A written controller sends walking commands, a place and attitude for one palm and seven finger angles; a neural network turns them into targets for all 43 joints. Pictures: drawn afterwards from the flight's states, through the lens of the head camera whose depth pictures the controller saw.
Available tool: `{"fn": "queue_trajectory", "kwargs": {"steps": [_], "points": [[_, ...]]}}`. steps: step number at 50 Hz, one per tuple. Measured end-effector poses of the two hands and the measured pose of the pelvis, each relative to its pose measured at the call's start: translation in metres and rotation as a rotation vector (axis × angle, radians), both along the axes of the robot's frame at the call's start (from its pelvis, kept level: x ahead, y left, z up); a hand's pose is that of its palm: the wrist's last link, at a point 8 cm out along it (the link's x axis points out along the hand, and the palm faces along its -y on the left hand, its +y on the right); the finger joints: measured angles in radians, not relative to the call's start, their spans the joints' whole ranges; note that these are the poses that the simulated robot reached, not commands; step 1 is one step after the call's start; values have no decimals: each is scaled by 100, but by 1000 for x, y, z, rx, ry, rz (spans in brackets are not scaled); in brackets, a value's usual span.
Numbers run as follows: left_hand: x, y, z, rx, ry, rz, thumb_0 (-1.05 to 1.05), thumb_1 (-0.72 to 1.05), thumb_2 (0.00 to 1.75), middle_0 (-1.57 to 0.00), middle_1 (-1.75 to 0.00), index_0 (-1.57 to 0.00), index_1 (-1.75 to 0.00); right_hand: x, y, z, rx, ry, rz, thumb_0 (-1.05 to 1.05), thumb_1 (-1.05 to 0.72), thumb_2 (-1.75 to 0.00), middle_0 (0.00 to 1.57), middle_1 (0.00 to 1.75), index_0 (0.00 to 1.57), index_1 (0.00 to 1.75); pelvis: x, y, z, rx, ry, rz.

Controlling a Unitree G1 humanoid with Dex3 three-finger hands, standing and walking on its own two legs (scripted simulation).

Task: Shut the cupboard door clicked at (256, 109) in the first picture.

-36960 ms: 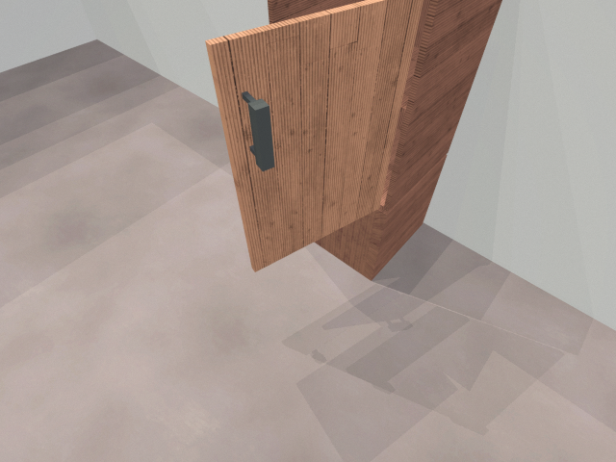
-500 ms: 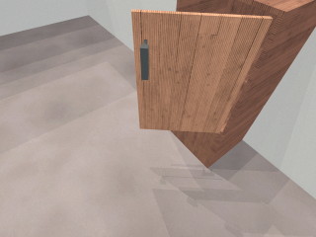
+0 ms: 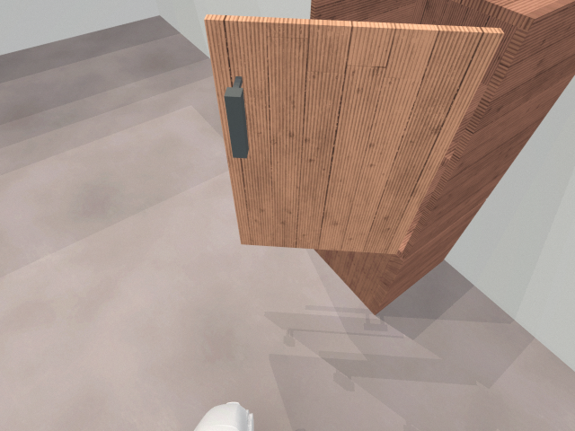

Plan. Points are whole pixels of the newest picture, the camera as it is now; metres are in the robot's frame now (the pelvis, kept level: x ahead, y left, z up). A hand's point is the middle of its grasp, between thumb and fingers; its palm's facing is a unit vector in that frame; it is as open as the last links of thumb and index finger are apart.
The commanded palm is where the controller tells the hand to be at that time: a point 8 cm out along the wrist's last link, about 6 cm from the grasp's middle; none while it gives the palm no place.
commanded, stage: shuffle to correct the standing spot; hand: left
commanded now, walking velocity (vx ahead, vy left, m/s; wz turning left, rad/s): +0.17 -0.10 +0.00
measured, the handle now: (239, 117) +0.58 +0.13 +0.10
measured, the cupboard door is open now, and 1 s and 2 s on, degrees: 50 50 50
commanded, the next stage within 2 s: come to a stop and stand still in 0.44 s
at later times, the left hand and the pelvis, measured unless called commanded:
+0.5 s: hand (193, 422) +0.15 +0.16 -0.16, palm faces -0.01 -0.98 -0.22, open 7.3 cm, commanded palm none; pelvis +0.10 -0.03 +0.00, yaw -2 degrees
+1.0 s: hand (232, 412) +0.17 +0.11 -0.18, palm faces +0.03 -0.98 -0.20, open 7.3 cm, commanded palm none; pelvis +0.15 -0.07 +0.00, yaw -3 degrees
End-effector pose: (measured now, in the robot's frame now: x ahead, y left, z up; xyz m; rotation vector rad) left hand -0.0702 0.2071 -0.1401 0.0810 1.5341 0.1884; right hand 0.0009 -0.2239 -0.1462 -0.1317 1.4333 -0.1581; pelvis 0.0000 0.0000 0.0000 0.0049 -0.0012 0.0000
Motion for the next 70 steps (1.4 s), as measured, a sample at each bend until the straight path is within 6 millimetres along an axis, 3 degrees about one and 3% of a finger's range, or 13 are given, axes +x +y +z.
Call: {"fn": "queue_trajectory", "kwargs": {"steps": [6,9,13,18,22,27,33,38,45,51,57,62,70], "points": [[1,-13,-16,-84,120,7,0,91,90,-20,-29,-20,-30,99,-1,3,-51,-202,30,1,-93,-90,19,30,20,30,38,8,-13,-17,-19,-14],[24,-8,-29,-100,118,-10,0,91,90,-20,-30,-20,-30,124,3,3,-70,-270,26,0,-92,-90,19,30,20,30,52,11,-20,-12,-33,-35],[86,3,-25,-71,-8,-45,1,91,90,-20,-29,-20,-30,123,6,11,-62,-252,8,0,-92,-90,20,30,20,30,63,8,-10,-4,-30,-43],[161,12,-7,-13,-181,-67,1,92,90,-20,-29,-20,-30,112,-10,16,-68,-177,-6,-1,-95,-89,20,30,20,30,76,0,2,-11,-7,-37],[197,13,6,34,-229,-99,1,93,90,-20,-29,-20,-30,103,-25,14,-46,-130,-37,-1,-93,-89,20,30,20,30,87,-15,6,-9,7,-36],[225,-4,10,80,-251,-142,1,93,90,-20,-29,-20,-30,96,-54,-2,-18,-77,-84,0,-92,-90,20,30,21,30,104,-45,-2,9,17,-40],[227,-42,12,68,-218,-106,0,92,90,-20,-29,-20,-30,113,-81,1,-21,-22,-65,0,-91,-90,20,30,20,30,126,-68,4,-5,17,-27],[224,-65,5,29,-155,-97,1,94,90,-20,-29,-20,-30,144,-84,5,-21,-50,-52,0,-91,-90,19,30,20,30,143,-75,6,-3,13,-38],[226,-62,-12,4,-115,-55,1,92,90,-20,-30,-21,-30,189,-75,6,-44,-104,-16,0,-92,-90,19,30,20,30,154,-69,-2,-1,-9,-45],[240,-48,-6,43,-142,-71,1,91,90,-20,-30,-21,-30,208,-73,9,-43,-181,10,0,-91,-90,20,30,20,30,143,-68,0,4,-10,-45],[248,-43,1,114,-256,-109,0,91,90,-20,-29,-20,-30,210,-82,-1,-1,-250,17,0,-91,-90,20,30,20,30,127,-79,-8,15,11,-43],[240,-45,1,133,-328,-156,0,91,90,-20,-29,-20,-30,203,-90,-8,4,-331,0,0,-91,-90,20,30,20,30,115,-79,-19,-5,-44,-42],[222,-55,3,88,-357,-151,0,91,90,-20,-29,-20,-30,146,-85,0,-1,-287,1,0,-91,-90,20,30,20,30,93,-80,-12,-4,-70,-33]]}}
